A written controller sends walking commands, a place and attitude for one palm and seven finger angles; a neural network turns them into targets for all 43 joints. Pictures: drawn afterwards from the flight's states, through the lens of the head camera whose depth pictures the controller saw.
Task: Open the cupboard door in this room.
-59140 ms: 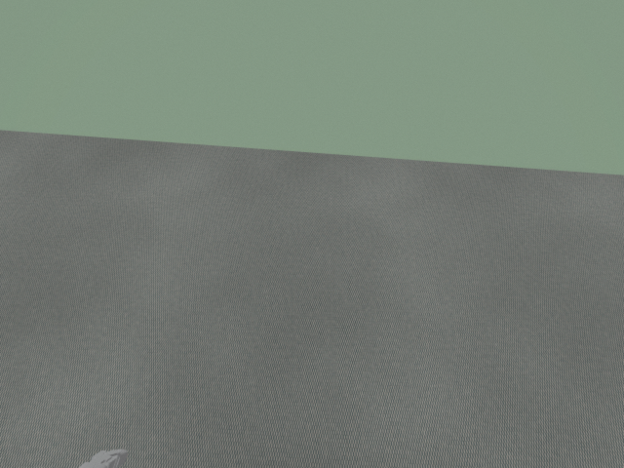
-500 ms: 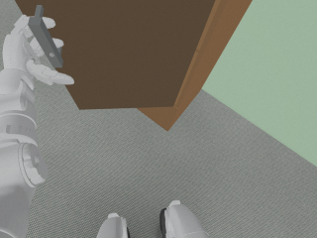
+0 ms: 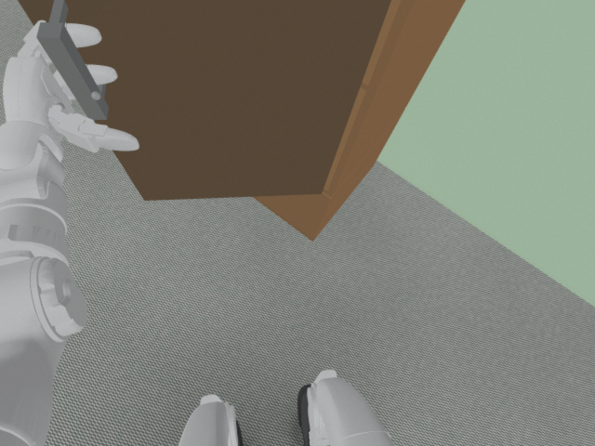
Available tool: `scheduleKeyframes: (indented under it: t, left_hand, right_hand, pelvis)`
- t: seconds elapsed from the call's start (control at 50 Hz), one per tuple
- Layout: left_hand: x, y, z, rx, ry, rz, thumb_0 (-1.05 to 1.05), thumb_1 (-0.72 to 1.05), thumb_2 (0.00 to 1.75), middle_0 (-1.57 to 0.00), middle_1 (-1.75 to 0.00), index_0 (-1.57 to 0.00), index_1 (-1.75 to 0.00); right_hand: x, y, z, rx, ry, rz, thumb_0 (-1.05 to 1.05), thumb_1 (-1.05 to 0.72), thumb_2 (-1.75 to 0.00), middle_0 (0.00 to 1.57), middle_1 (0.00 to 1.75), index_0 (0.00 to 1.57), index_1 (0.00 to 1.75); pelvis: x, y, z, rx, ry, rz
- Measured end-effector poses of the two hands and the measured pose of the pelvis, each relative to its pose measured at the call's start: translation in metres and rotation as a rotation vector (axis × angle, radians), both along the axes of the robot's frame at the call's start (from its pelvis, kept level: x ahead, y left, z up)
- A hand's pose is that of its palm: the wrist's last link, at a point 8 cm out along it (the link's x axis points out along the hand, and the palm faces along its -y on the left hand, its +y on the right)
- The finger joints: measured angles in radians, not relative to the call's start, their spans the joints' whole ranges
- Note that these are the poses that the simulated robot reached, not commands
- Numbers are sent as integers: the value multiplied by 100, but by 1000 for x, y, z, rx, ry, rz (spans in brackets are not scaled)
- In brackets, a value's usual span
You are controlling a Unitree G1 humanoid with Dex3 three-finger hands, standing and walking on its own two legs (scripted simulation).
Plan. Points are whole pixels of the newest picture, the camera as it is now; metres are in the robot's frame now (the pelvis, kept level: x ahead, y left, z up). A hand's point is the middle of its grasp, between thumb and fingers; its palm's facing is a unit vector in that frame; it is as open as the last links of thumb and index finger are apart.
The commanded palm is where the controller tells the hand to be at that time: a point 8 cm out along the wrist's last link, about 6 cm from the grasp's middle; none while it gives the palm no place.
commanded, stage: slide the fingers in behind the handle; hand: left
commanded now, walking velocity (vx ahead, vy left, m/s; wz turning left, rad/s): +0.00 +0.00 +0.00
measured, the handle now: (80, 64) +0.59 +0.21 +0.08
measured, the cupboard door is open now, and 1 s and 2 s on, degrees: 43 43 80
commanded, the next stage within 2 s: close the thumb around the handle in 0.10 s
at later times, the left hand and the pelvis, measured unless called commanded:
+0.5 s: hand (95, 95) +0.54 +0.18 +0.08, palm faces -0.04 -1.00 -0.01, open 11.4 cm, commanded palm +0.52 +0.22 +0.08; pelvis +0.00 +0.01 +0.00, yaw +0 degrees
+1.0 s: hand (95, 97) +0.54 +0.18 +0.08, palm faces -0.02 -1.00 -0.01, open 5.7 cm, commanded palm +0.52 +0.23 +0.08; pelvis +0.01 +0.01 +0.00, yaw +0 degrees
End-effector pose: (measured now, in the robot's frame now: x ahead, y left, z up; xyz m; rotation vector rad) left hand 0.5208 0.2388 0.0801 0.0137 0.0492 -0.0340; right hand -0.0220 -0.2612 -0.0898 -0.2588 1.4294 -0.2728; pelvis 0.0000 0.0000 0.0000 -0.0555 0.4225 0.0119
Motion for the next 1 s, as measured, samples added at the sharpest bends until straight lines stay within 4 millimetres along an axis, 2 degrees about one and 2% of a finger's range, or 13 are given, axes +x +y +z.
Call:
scheduleKeyframes:
  t: [0.24, 0.34, 0.48, 0.82, 1.0]
  left_hand:
    - [-2, 1, 0, -1, -13, -7, -1, -50, 30, -30, -120, -30, -120]
    - [-3, 2, 0, -4, -5, -3, -1, -43, 34, -30, -121, -30, -121]
    - [-1, 0, 1, -1, -9, -3, -1, -16, 45, -32, -124, -32, -124]
    - [-3, 1, 1, 0, -14, 6, 0, 71, 82, -37, -133, -37, -133]
    - [-4, 0, 1, -1, -14, 10, 1, 74, 82, -35, -135, -36, -135]
  right_hand:
    - [-5, 7, 1, 8, 6, -14, 0, -91, -89, 21, 30, 21, 30]
    - [-3, 10, 1, 15, 3, -10, 0, -91, -89, 21, 30, 21, 30]
    - [0, 13, -1, 16, 0, 1, 0, -91, -89, 21, 30, 21, 30]
    - [3, 12, 0, 19, 0, -4, 0, -91, -89, 21, 30, 21, 30]
    - [7, 9, 0, 16, -9, -7, 0, -91, -89, 21, 30, 21, 30]
  pelvis:
    - [1, 4, 1, -2, 2, -8]
    - [2, 5, 2, -3, -5, -4]
    - [2, 8, 1, -4, -2, 1]
    - [5, 8, 2, -4, -5, -2]
    - [7, 6, 3, -2, -9, -4]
